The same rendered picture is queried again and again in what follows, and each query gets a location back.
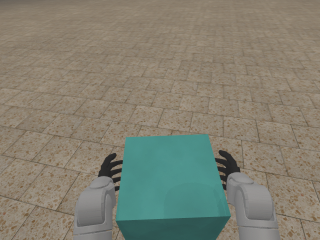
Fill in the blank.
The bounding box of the left robot hand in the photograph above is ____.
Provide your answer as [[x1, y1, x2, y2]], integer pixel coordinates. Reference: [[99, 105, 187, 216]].
[[98, 153, 123, 192]]

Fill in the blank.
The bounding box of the left robot forearm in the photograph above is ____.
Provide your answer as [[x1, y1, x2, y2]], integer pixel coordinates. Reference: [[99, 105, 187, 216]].
[[73, 176, 116, 240]]

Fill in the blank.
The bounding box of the right robot hand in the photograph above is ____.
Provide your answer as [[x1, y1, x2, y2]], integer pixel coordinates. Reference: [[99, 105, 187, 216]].
[[215, 150, 241, 190]]

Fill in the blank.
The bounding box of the carton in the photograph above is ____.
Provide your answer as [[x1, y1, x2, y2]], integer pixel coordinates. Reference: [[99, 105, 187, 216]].
[[115, 134, 231, 240]]

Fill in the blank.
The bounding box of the right robot forearm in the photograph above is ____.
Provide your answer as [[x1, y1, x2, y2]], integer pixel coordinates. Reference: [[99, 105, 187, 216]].
[[226, 172, 281, 240]]

